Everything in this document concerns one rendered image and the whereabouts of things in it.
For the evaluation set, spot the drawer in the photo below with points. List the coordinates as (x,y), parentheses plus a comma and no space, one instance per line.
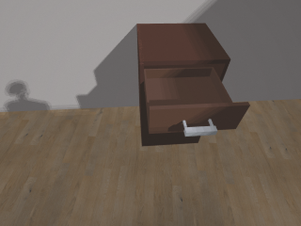
(193,95)

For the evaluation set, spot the handle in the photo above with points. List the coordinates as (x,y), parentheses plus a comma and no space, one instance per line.
(197,131)

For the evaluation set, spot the cabinet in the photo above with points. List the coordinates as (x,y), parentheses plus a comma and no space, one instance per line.
(175,46)

